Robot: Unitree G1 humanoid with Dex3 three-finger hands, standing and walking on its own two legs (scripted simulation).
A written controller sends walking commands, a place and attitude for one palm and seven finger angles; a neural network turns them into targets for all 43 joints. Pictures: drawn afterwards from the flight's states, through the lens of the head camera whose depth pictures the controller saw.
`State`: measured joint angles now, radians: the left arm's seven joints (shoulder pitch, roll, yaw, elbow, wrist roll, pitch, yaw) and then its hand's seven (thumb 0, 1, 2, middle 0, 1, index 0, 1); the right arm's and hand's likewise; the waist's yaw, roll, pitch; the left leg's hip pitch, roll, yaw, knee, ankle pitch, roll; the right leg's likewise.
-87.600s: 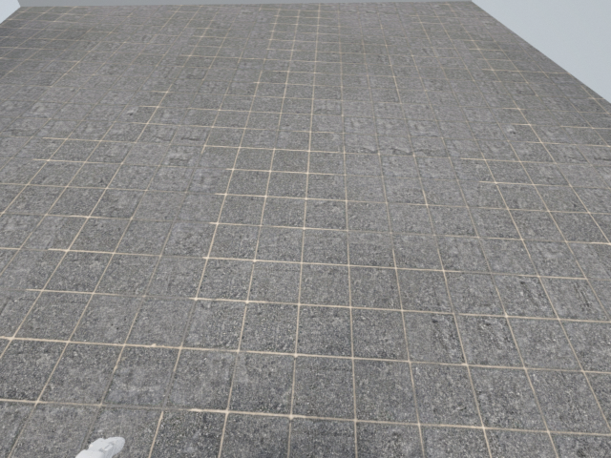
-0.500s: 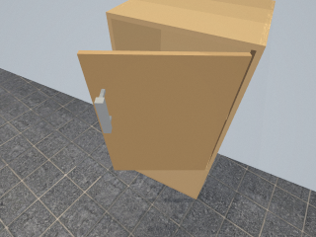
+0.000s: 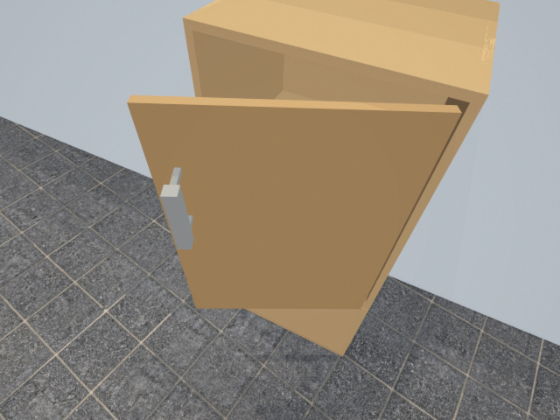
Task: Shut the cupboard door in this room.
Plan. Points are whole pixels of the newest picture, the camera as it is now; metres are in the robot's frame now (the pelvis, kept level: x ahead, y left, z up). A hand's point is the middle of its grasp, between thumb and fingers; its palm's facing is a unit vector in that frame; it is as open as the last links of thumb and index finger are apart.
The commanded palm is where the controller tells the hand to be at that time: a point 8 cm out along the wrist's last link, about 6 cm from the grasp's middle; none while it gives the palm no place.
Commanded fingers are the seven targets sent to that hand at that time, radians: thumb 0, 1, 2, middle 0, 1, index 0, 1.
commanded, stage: look again from close up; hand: left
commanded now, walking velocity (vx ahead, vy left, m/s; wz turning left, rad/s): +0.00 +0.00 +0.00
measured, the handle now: (181, 209) +0.40 +0.19 +0.07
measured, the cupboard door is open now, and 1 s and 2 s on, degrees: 27 27 27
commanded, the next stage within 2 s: shuffle to correct the standing spot in 0.04 s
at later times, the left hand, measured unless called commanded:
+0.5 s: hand out of the picture +0.02 +0.17 -0.18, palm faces +0.07 -0.97 -0.22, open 7.4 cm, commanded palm none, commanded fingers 0.00 0.90 0.90 -0.20 -0.30 -0.20 -0.30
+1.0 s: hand out of the picture -0.04 +0.15 -0.19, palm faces +0.13 -0.98 -0.17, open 7.4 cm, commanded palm none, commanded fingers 0.00 0.90 0.90 -0.20 -0.30 -0.20 -0.30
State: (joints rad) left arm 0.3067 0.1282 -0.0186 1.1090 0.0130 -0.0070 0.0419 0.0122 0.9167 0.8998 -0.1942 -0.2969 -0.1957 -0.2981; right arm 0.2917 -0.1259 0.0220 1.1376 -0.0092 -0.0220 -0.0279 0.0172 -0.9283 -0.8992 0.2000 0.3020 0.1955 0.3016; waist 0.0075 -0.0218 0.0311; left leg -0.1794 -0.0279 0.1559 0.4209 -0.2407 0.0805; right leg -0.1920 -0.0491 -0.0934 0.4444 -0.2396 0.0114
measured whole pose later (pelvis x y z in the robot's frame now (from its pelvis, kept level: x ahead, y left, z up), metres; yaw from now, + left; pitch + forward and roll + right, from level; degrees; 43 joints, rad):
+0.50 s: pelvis -0.01 -0.02 +0.00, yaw +3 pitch +0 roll +0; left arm 0.21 0.17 0.04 1.02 0.02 0.06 0.05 0.01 0.91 0.90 -0.19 -0.30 -0.19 -0.30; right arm 0.26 -0.12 -0.02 1.07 -0.02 0.00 -0.05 0.01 -0.92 -0.90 0.20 0.30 0.20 0.30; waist -0.02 -0.02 0.08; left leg -0.23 -0.02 0.10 0.44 -0.22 0.08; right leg -0.36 -0.04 -0.03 0.86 -0.46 0.00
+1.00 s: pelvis +0.00 -0.01 -0.01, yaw +4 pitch +1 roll -1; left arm 0.35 0.17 0.02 1.06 0.03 0.01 0.04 0.01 0.91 0.90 -0.20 -0.30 -0.20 -0.30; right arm 0.22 -0.19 -0.02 0.99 -0.01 0.01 -0.01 0.00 -0.91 -0.90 0.20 0.30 0.19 0.30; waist 0.04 -0.04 0.05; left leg -0.30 -0.02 0.06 0.59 -0.30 0.05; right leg -0.21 -0.07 -0.02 0.55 -0.35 0.04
